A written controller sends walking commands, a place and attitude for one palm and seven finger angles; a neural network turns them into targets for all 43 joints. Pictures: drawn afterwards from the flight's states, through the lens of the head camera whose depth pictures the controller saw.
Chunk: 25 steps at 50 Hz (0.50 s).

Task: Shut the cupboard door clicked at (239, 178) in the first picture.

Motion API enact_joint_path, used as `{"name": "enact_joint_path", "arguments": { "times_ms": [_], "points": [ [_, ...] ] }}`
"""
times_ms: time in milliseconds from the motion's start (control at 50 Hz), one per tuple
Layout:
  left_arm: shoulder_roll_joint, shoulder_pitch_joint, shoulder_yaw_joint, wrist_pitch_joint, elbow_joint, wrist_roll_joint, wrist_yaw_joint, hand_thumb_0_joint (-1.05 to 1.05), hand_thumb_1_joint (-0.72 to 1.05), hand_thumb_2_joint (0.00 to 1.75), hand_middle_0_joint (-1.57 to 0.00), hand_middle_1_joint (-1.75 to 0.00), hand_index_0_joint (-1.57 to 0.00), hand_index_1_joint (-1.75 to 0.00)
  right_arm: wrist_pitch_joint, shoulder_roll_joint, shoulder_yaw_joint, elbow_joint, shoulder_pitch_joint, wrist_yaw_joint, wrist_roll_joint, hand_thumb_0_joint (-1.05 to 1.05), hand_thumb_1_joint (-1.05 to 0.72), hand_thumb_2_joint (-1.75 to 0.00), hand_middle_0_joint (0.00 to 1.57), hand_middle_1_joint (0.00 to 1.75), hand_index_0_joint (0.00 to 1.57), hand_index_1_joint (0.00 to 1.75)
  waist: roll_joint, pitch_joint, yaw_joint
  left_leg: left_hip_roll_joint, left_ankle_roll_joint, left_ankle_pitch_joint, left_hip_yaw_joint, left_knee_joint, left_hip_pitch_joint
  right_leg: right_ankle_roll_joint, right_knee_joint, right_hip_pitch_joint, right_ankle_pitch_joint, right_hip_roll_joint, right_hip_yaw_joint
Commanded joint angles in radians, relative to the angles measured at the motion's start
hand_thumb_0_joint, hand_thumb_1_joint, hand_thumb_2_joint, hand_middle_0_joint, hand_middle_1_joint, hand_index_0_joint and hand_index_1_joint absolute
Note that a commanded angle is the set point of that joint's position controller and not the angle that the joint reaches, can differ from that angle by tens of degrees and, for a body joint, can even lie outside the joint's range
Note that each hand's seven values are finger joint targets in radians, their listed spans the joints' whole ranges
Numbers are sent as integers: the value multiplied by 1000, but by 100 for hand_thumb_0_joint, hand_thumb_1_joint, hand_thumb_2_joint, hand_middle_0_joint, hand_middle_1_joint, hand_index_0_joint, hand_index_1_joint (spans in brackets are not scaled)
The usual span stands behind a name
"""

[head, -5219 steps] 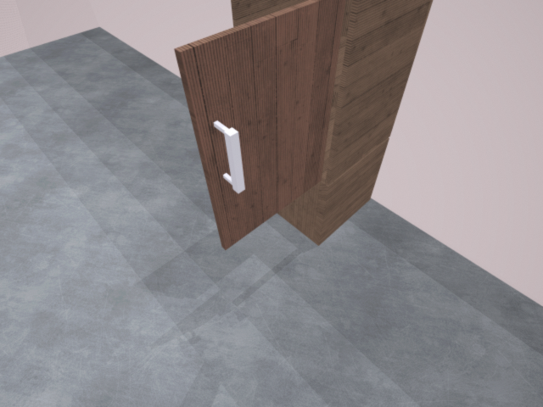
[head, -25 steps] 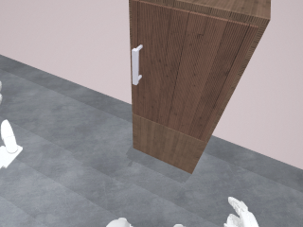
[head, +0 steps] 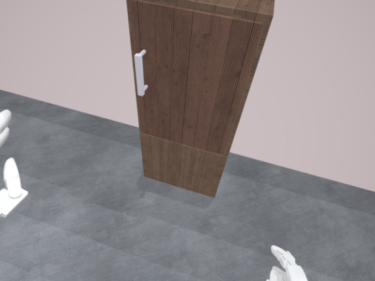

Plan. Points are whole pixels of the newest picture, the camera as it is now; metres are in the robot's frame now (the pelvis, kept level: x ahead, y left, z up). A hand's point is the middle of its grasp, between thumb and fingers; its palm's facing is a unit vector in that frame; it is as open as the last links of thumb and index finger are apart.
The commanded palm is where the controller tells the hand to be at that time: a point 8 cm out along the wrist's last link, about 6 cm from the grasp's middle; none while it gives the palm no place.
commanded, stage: stop stepping back and stand still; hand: left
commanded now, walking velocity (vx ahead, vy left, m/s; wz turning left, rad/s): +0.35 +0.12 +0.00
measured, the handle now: (142, 73) +0.82 +0.21 +0.02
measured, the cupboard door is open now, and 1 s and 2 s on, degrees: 0 0 0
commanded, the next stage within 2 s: let the arm hang, fingers relaxed in 0.90 s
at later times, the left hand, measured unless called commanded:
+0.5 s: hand out of the picture +0.11 +0.29 +0.19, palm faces +0.52 -0.76 -0.40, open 7.4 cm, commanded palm +0.08 +0.32 +0.19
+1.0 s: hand out of the picture +0.11 +0.35 +0.17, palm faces +0.54 -0.72 -0.44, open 7.4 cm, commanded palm none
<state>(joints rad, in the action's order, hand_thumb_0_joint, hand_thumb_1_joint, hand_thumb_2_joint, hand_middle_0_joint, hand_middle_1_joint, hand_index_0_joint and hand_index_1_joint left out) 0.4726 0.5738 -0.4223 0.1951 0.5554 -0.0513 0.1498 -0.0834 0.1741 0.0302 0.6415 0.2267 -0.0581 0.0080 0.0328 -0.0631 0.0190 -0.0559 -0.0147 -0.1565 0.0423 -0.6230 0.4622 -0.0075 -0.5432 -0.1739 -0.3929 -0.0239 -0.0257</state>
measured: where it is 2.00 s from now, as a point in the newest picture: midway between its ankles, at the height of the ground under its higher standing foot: outside the picture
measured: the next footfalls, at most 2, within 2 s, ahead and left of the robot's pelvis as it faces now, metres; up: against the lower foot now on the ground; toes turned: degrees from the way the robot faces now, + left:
left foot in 0.90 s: -0.02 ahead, +0.15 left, +0.00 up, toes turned +3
right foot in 1.16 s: -0.05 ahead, -0.06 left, +0.00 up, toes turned +3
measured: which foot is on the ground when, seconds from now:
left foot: down 0.00-0.70, up 0.72-0.88, down 0.90-1.00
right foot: down 0.00-1.00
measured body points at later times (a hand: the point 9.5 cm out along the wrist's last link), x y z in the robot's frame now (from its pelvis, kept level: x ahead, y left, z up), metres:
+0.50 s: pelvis -0.05 +0.01 +0.00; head -0.10 +0.02 +0.45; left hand +0.08 +0.33 +0.21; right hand +0.10 -0.21 -0.08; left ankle +0.07 +0.11 -0.72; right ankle -0.07 -0.13 -0.73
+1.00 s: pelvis -0.07 +0.05 +0.01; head -0.08 +0.06 +0.46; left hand +0.08 +0.38 +0.19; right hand +0.08 -0.20 -0.08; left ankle -0.06 +0.15 -0.73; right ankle -0.08 -0.09 -0.72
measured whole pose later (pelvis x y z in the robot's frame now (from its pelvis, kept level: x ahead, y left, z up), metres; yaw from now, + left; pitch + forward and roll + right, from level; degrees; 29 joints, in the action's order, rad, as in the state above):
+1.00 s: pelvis -0.07 +0.05 +0.01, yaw +2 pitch +0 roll +0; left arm 0.41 0.50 -0.45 0.17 0.37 -0.04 0.19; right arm -0.08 0.22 -0.01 0.69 0.25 -0.10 0.02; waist 0.01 -0.03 -0.02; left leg 0.00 0.03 -0.25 0.05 -0.51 0.26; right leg -0.02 -0.51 -0.23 -0.28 -0.01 -0.05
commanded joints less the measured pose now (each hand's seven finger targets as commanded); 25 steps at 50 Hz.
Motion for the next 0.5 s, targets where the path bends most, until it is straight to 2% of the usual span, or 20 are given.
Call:
{"name": "enact_joint_path", "arguments": {
  "times_ms": [0, 20, 40, 60, 80, 100, 120, 160, 180, 200, 240, 260, 300, 320, 360, 380, 400, 440, 460, 480],
  "points": [
    [171, -25, -185, 45, 94, -15, 36, 0, 90, 90, -20, -30, -20, -30, -44, 143, -57, -155, -83, -30, 6, 0, -90, -90, 20, 30, 20, 30, -62, -25, 16, -3, 22, -13, -43, 98, -207, 50, 129, -146, 203, 143, -35],
    [150, -43, -158, 45, 50, -10, 34, 0, 90, 90, -20, -30, -20, -30, -47, 152, -57, -154, -86, -32, 8, 0, -90, -90, 20, 30, 20, 30, -35, 47, 17, -19, 31, -52, -73, 125, -180, 45, 161, -175, 129, 128, -57],
    [155, -36, -170, 47, 8, -4, 37, 0, 90, 90, -20, -30, -20, -30, -45, 159, -60, -146, -81, -35, 0, 0, -90, -90, 20, 30, 20, 30, -43, 59, 14, -25, 46, -43, -83, 111, -182, 52, 159, -201, 132, 114, -68],
    [143, -45, -151, 52, -1, -5, 34, 0, 90, 90, -20, -30, -20, -30, -42, 159, -58, -140, -76, -35, -5, 0, -90, -90, 20, 30, 20, 30, -97, 69, 19, -35, 49, -137, -110, 146, -170, 53, 148, -215, 46, 111, -47],
    [126, -65, -131, 54, -5, -4, 31, 0, 90, 90, -20, -30, -20, -30, -40, 162, -61, -145, -73, -35, -4, 0, -90, -90, 20, 30, 20, 30, -113, 103, 20, -45, 49, -265, -145, 199, -138, 53, 152, -226, -73, 88, -29],
    [116, -107, -111, 58, 9, 3, 29, 0, 90, 90, -20, -30, -20, -30, -42, 177, -69, -155, -82, -38, -4, 0, -90, -90, 20, 30, 20, 30, -162, 141, 21, -52, 44, -373, -176, 264, -99, 54, 140, -230, -148, 65, -6],
    [103, -114, -98, 58, 0, 11, 30, 0, 90, 90, -20, -30, -20, -30, -45, 176, -68, -158, -83, -40, -5, 0, -90, -90, 20, 30, 20, 30, -186, 165, 16, -66, 41, -463, -204, 336, -52, 48, 117, -208, -165, 31, 20],
    [93, -124, -82, 54, 19, 16, 32, 0, 90, 90, -20, -30, -20, -30, -54, 179, -68, -164, -80, -42, 0, 0, -90, -90, 20, 30, 20, 30, -212, 141, 4, -95, 35, -578, -242, 458, 27, 30, 41, -86, -108, -24, 84],
    [101, -132, -84, 55, 43, 18, 33, 0, 90, 90, -20, -30, -20, -30, -60, 179, -69, -165, -76, -42, -2, 0, -90, -90, 20, 30, 20, 30, -207, 110, -1, -95, 32, -574, -239, 477, 41, 27, 25, -29, -76, -32, 92],
    [132, -152, -102, 64, 99, 18, 35, 0, 90, 90, -20, -30, -20, -30, -69, 177, -73, -165, -77, -43, -2, 0, -90, -90, 20, 30, 20, 30, -192, 64, -2, -84, 31, -526, -225, 458, 2, 26, 38, -5, -52, -30, 87],
    [133, -114, -106, 72, 165, 14, 34, 0, 90, 90, -20, -30, -20, -30, -83, 160, -72, -168, -71, -37, -8, 0, -90, -90, 20, 30, 20, 30, -168, -42, -4, -45, 24, -398, -154, 370, -98, 39, 83, 13, -28, -4, 64],
    [144, -92, -119, 74, 201, 12, 34, 0, 90, 90, -20, -30, -20, -30, -88, 154, -71, -171, -71, -33, -10, 0, -90, -90, 20, 30, 20, 30, -177, -81, -3, -23, 19, -339, -123, 317, -145, 52, 109, -2, -31, 14, 41],
    [187, -17, -174, 73, 217, 2, 38, 0, 90, 90, -20, -30, -20, -30, -89, 145, -70, -166, -69, -28, -16, 0, -90, -90, 20, 30, 20, 30, -124, -127, -5, 13, 8, -243, -74, 207, -205, 80, 173, -48, -76, 64, -30],
    [156, -8, -152, 70, 205, -1, 36, 0, 90, 90, -20, -30, -20, -30, -84, 131, -66, -165, -75, -26, -15, 0, -90, -90, 20, 30, 20, 30, -81, -101, -1, 24, 5, -210, -56, 149, -214, 94, 217, -100, -117, 100, -84],
    [141, -28, -148, 65, 163, 1, 43, 0, 90, 90, -20, -30, -20, -30, -72, 132, -70, -141, -66, -29, -14, 0, -90, -90, 20, 30, 20, 30, -7, -25, 4, 38, -7, -172, -43, 10, -262, 128, 298, -274, -217, 174, -177],
    [133, -60, -137, 63, 153, 6, 46, 0, 90, 90, -20, -30, -20, -30, -67, 135, -71, -132, -67, -32, -15, 0, -90, -90, 20, 30, 20, 30, -20, 9, 9, 35, -6, -154, -47, -34, -284, 138, 305, -337, -216, 188, -190],
    [135, -91, -140, 57, 120, 5, 49, 0, 90, 90, -20, -30, -20, -30, -66, 143, -71, -122, -67, -36, -20, 0, -90, -90, 20, 30, 20, 30, -25, 26, 14, 29, -4, -144, -53, -37, -301, 131, 302, -366, -200, 183, -183],
    [107, -179, -97, 52, 39, 14, 47, 0, 90, 90, -20, -30, -20, -30, -66, 141, -60, -111, -68, -44, -17, 0, -90, -90, 20, 30, 20, 30, -46, 94, 22, 11, 6, -150, -79, 35, -288, 88, 259, -386, -163, 129, -121],
    [91, -224, -73, 51, 7, 15, 43, 0, 90, 90, -20, -30, -20, -30, -68, 146, -61, -109, -70, -47, -11, 0, -90, -90, 20, 30, 20, 30, -45, 114, 22, -2, 9, -194, -107, 93, -267, 66, 232, -374, -172, 94, -94],
    [86, -269, -59, 51, -20, 18, 39, 0, 90, 90, -20, -30, -20, -30, -72, 154, -61, -114, -79, -50, -5, 0, -90, -90, 20, 30, 20, 30, -85, 148, 21, -22, 14, -271, -146, 171, -231, 47, 205, -363, -184, 59, -72]
  ]
}}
